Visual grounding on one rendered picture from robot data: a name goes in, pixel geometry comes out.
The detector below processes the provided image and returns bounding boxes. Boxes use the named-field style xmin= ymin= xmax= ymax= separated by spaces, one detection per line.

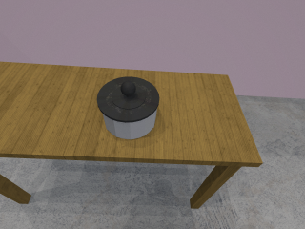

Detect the table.
xmin=0 ymin=61 xmax=263 ymax=209

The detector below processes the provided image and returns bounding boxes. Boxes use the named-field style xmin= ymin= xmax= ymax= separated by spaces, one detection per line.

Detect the knob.
xmin=120 ymin=81 xmax=136 ymax=96

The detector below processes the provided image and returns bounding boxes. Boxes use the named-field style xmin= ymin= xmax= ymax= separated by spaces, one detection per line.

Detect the pot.
xmin=103 ymin=109 xmax=157 ymax=140

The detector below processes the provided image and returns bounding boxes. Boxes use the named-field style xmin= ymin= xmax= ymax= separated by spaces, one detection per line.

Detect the lid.
xmin=96 ymin=76 xmax=160 ymax=123

